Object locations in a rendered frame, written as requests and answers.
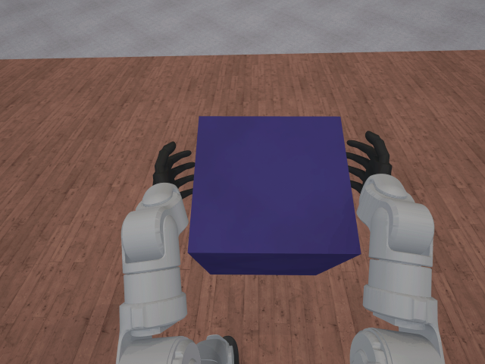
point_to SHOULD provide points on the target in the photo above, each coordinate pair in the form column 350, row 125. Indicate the right robot upper arm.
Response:
column 381, row 346

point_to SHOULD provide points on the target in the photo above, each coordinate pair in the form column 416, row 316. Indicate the left robot forearm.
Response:
column 153, row 298

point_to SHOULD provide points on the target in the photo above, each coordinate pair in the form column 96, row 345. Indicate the robot left hand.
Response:
column 164, row 173

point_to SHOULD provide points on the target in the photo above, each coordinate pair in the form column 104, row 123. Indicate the carton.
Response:
column 271, row 196

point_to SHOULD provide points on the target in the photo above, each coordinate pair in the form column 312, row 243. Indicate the right robot forearm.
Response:
column 401, row 237

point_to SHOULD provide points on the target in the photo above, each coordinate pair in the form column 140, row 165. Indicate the robot right hand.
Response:
column 378, row 163

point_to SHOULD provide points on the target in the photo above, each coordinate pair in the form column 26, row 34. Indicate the left robot thigh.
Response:
column 215, row 351

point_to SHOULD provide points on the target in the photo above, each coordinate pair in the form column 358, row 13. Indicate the left robot upper arm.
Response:
column 161, row 350

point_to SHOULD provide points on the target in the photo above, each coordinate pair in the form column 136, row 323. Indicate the left robot foot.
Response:
column 232, row 342

